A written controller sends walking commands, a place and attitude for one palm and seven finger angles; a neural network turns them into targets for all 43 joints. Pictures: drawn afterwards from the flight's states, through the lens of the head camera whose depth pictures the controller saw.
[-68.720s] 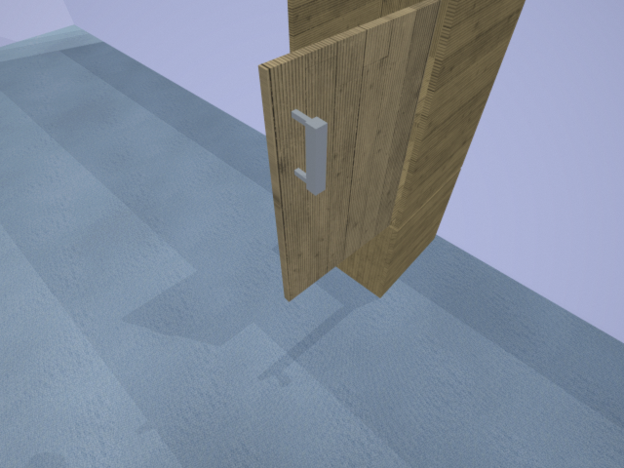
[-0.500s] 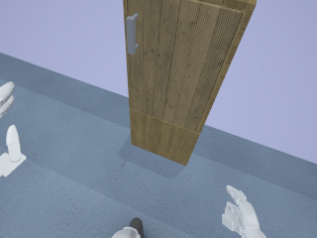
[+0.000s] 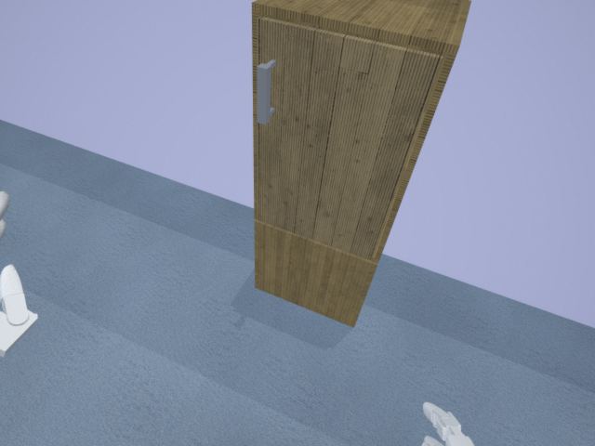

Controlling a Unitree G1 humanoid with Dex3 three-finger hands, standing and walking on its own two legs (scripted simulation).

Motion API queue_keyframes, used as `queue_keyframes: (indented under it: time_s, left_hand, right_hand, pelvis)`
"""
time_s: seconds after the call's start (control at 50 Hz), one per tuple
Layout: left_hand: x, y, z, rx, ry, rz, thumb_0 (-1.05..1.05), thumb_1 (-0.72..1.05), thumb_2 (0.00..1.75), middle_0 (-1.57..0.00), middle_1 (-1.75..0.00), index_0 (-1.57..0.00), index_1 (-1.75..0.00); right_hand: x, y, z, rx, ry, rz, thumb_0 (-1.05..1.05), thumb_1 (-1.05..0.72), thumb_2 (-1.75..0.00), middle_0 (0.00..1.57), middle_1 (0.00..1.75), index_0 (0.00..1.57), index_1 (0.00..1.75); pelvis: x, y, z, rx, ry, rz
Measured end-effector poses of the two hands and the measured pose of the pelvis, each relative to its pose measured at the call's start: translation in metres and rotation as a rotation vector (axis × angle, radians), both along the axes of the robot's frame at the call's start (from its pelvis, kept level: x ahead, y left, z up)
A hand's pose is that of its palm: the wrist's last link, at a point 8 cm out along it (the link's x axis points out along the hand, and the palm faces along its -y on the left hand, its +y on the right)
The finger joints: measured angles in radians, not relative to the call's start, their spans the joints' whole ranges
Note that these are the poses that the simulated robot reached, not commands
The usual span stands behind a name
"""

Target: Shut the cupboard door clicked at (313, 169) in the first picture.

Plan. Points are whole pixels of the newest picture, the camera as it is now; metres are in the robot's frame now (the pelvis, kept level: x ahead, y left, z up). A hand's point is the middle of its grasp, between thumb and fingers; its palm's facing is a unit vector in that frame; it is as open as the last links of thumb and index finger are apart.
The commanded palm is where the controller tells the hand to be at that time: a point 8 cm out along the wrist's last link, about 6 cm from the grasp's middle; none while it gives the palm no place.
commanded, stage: stop stepping back and stand still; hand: left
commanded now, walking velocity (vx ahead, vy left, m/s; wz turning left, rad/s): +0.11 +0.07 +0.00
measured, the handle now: (267, 91) +0.82 +0.10 +0.11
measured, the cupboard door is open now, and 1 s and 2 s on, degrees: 0 0 0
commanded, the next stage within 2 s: let the arm hang, fingers relaxed in 0.30 s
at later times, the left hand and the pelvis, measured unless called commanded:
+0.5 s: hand (73, 362) +0.21 +0.28 +0.04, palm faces +0.26 -0.85 -0.47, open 7.4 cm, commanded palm none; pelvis +0.00 +0.01 -0.01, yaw +2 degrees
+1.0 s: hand out of the picture -0.10 +0.19 -0.17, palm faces +0.07 -0.97 -0.21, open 7.3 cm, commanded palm none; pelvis +0.01 +0.01 +0.00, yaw +2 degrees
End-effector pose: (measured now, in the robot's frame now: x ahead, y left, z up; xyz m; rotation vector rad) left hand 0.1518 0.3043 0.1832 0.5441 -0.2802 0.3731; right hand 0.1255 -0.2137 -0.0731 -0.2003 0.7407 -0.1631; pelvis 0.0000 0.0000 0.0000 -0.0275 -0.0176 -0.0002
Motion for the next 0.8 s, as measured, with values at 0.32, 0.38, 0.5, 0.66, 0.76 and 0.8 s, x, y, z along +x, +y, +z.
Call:
queue_keyframes:
  time_s: [0.32,0.38,0.5,0.66,0.76,0.8]
  left_hand:
    - [-0.002,0.016,-0.01,-0.064,-0.056,0.07,0.02,0.89,0.9,-0.21,-0.3,-0.2,-0.3]
    - [-0.001,0.01,-0.005,-0.031,-0.039,0.055,0.02,0.89,0.9,-0.21,-0.3,-0.2,-0.3]
    - [0.02,0.012,-0.113,-0.155,0.436,0.053,0.0,0.9,0.9,-0.2,-0.3,-0.2,-0.3]
    - [-0.067,-0.058,-0.32,-0.549,1.308,0.094,0.01,0.91,0.9,-0.2,-0.3,-0.19,-0.3]
    - [-0.148,-0.07,-0.344,-0.668,1.54,0.219,0.0,0.99,0.9,-0.21,-0.3,-0.2,-0.3]
    - [-0.177,-0.069,-0.342,-0.685,1.613,0.264,0.0,0.99,0.9,-0.21,-0.3,-0.2,-0.3]
  right_hand:
    - [0.008,-0.012,0.0,-0.053,-0.038,-0.019,0.01,-0.9,-0.9,0.2,0.3,0.2,0.3]
    - [0.011,-0.007,0.001,-0.025,-0.043,0.0,0.01,-0.9,-0.9,0.2,0.3,0.2,0.3]
    - [0.017,-0.014,-0.037,0.006,0.094,0.098,0.01,-0.9,-0.9,0.21,0.3,0.2,0.3]
    - [-0.035,-0.028,-0.05,-0.04,0.331,0.009,0.01,-0.91,-0.9,0.21,0.3,0.2,0.3]
    - [-0.086,-0.028,-0.049,-0.056,0.541,-0.032,0.0,-0.91,-0.9,0.2,0.3,0.2,0.3]
    - [-0.101,-0.026,-0.05,-0.047,0.604,-0.045,0.01,-0.91,-0.9,0.2,0.3,0.2,0.3]
  pelvis:
    - [-0.004,0.009,-0.007,0.008,-0.034,0.011]
    - [-0.002,0.006,-0.005,0.006,-0.024,0.017]
    - [-0.001,0.012,-0.013,-0.011,0.002,0.042]
    - [0.002,0.015,-0.014,0.01,-0.017,0.035]
    - [0.007,0.01,-0.005,0.006,-0.004,0.04]
    - [0.009,0.009,-0.003,0.005,-0.002,0.043]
